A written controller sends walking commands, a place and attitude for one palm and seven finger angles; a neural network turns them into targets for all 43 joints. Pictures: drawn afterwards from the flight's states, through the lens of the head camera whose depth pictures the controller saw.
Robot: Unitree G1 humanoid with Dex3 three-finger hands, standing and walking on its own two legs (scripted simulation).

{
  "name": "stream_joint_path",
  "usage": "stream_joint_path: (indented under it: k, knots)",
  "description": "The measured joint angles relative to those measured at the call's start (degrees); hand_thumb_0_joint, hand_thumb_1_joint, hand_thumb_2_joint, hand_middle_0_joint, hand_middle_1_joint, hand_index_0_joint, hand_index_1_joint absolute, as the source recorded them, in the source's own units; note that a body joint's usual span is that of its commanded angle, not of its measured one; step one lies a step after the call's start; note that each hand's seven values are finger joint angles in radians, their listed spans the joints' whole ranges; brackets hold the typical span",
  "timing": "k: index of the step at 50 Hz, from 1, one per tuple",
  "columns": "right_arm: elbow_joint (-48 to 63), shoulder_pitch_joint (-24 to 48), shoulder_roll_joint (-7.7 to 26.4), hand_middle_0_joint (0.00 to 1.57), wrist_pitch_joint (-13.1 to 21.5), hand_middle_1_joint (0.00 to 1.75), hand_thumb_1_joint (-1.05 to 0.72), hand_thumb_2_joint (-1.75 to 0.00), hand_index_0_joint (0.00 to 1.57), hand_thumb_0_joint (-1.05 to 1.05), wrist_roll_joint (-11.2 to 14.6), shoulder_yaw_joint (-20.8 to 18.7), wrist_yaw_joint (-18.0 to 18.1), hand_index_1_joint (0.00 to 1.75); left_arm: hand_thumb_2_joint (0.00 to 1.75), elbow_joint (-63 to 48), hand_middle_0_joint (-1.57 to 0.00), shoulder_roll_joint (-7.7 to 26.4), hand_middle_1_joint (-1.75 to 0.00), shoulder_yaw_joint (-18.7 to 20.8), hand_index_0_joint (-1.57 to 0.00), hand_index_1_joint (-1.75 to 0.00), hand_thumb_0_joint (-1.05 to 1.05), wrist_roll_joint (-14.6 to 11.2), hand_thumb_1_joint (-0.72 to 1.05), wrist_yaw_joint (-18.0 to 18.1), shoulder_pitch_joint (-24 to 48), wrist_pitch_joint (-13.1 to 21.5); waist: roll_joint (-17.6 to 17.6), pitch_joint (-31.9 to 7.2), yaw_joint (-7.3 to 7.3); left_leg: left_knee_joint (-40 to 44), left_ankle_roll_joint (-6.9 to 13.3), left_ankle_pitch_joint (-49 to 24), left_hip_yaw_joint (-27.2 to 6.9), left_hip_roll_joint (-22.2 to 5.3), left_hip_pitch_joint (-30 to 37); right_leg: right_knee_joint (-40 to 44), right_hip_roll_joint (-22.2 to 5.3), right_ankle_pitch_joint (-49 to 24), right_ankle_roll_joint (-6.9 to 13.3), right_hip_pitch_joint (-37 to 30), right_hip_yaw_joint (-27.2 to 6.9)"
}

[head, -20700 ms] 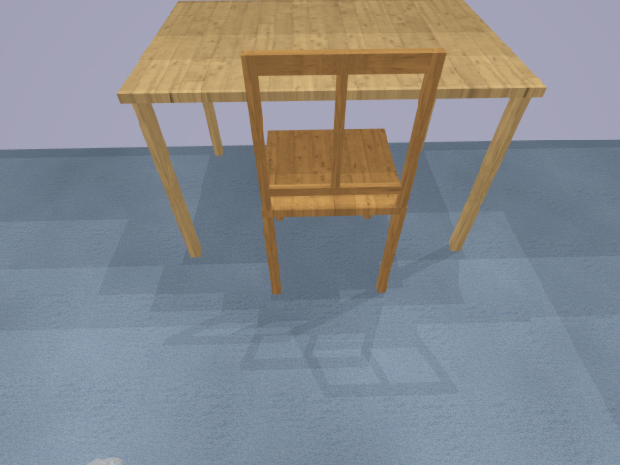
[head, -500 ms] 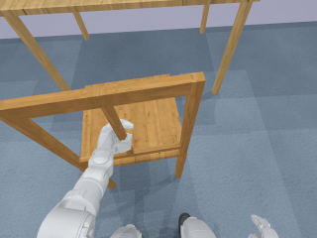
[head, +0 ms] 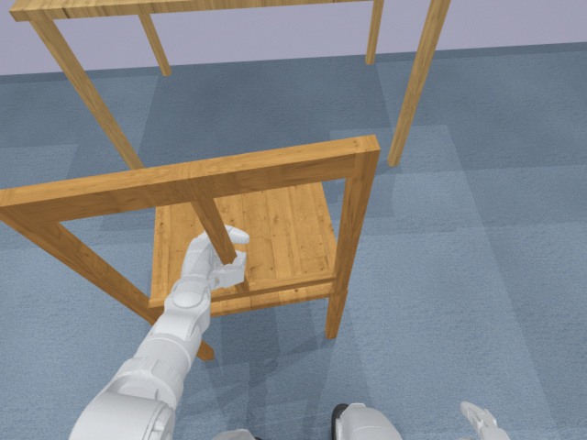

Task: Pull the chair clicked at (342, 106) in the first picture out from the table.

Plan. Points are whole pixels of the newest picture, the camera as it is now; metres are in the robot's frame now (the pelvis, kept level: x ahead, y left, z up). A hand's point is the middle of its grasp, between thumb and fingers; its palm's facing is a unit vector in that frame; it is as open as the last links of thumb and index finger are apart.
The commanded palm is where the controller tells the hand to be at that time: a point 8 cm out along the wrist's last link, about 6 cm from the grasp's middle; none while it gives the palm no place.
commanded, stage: stop walking, hand still on the chair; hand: left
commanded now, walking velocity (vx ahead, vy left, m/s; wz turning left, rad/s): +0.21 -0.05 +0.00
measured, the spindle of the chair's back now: (226, 252) +0.39 +0.10 -0.05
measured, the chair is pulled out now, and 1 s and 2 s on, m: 0.55 0.61 0.61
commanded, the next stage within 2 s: open the thumb and straighten the fingers in 0.80 s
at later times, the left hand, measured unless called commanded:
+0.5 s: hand (234, 302) +0.31 +0.09 -0.05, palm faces -0.13 -0.98 -0.16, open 5.4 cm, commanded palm +0.30 +0.14 -0.04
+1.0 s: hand (232, 301) +0.31 +0.09 -0.05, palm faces -0.15 -0.98 -0.12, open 5.5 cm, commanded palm +0.29 +0.14 -0.03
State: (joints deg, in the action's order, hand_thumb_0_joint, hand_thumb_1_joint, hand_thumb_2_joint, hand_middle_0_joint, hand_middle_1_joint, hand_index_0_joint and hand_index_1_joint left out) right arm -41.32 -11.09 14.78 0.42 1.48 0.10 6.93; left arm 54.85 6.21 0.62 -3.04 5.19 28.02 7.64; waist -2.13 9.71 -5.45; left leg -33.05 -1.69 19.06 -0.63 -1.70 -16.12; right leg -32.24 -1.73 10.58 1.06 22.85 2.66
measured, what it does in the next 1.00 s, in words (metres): steps on the spot: left foot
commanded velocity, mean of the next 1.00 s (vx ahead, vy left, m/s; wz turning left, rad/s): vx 0.03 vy -0.01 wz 0.00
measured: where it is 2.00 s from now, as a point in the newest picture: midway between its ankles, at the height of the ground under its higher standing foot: outside the picture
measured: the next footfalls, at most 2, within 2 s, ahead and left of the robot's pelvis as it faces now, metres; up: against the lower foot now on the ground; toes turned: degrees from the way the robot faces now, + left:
left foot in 0.02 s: +0.03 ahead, +0.15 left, +0.00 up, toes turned +1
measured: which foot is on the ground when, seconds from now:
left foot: up 0.00-0.00, down 0.02-1.00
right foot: down 0.00-1.00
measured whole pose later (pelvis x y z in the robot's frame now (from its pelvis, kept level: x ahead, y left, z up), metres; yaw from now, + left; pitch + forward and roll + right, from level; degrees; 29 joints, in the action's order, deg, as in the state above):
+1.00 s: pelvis +0.03 +0.01 +0.01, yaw -1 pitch +2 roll +1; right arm -39.3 -13.3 11.7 -0.3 2.4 0.7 4.0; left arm 38.3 5.2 -7.3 -1.9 4.1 6.4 4.8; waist -0.2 -0.3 -3.7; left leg -28.2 -1.6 18.2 1.0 -1.5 -12.5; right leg -30.1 -2.5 11.7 -0.3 20.9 2.1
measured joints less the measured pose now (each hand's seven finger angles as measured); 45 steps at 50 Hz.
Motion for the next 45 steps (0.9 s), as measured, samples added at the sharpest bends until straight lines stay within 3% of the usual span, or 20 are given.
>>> stream_joint_path:
  k: [2, 6, 11, 19, 32, 45]
  knots:
    - [0.4, 0.0, 0.2, 0.2, -0.2, 0.3, -0.91, -0.9, 0.2, 0.01, -0.1, -0.7, 0.4, 0.3, 0.76, -2.3, -0.21, 0.2, -1.15, -1.4, -0.49, -1.45, 0.04, 0.0, 0.68, 0.1, -0.5, -1.1, 1.2, 0.8, 0.28, 2.7, 0.2, -3.7, 0.7, 0.3, 1.7, -0.9, -0.7, 0.0, -0.5, 0.1, -0.3]
    - [1.6, -2.0, -0.1, 0.2, -0.8, 0.3, -0.91, -0.9, 0.2, 0.01, 0.0, -0.5, 0.0, 0.3, 0.75, -2.6, -0.18, -0.5, -1.15, -3.1, -0.49, -1.45, 0.04, -0.1, 0.69, -0.3, -2.5, -1.5, 1.3, 0.1, 1.96, 3.0, -0.4, -3.2, 1.2, -0.1, 2.4, -0.2, -0.4, 3.4, -1.0, -0.8, -0.4]
    - [0.5, -3.9, -1.8, 0.2, -1.1, 0.3, -0.91, -0.9, 0.2, 0.01, -0.1, 0.4, -0.7, 0.3, 0.76, -3.1, -0.19, -1.0, -1.15, -4.3, -0.49, -1.45, 0.04, 0.3, 0.69, -1.0, -7.4, -0.7, 0.8, -2.4, 3.06, 2.9, -0.6, -2.1, 1.3, -0.8, 4.2, 2.0, 0.3, -1.7, -0.3, -3.3, -0.2]
    - [-0.8, -3.6, -2.8, 0.2, 0.0, 0.3, -0.91, -0.9, 0.2, 0.01, -0.6, 0.7, -0.4, 0.3, 0.76, -5.0, -0.2, -2.3, -1.14, -4.9, -0.49, -1.45, 0.04, 0.9, 0.68, -0.7, -14.6, 0.5, -0.3, -6.1, 2.9, 6.7, -0.8, -2.4, 2.0, -1.1, 7.5, 4.6, 0.7, -0.8, -0.4, -5.9, -0.7]
    - [1.6, 0.5, -2.4, 0.2, -0.5, 0.3, -0.91, -0.9, 0.2, 0.01, -0.8, 0.3, -0.2, 0.3, 0.75, -9.9, -0.19, -2.1, -1.17, -8.0, -0.49, -1.45, 0.04, 1.9, 0.68, -0.5, -17.8, -1.0, 0.9, -6.4, 3.42, 7.6, -0.3, -1.9, 2.3, -0.2, 9.1, 4.3, -0.1, 0.2, -1.1, -6.8, -1.1]
    - [2.1, -0.7, -2.9, 0.2, -2.1, 0.3, -0.91, -0.9, 0.2, 0.01, -0.8, 0.9, -0.4, 0.3, 0.75, -11.6, -0.18, -2.0, -1.19, -8.9, -0.49, -1.45, 0.04, 2.0, 0.69, -0.2, -18.8, -1.6, 1.2, -6.7, 3.41, 7.9, 0.0, -1.9, 2.3, -0.1, 8.9, 5.1, -0.2, -0.1, -1.3, -6.9, -1.1]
